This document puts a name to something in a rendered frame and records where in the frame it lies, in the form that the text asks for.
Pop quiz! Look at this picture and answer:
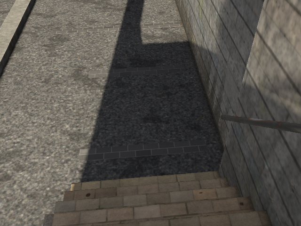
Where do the stairs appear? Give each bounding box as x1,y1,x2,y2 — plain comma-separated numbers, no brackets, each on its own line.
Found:
43,171,272,226

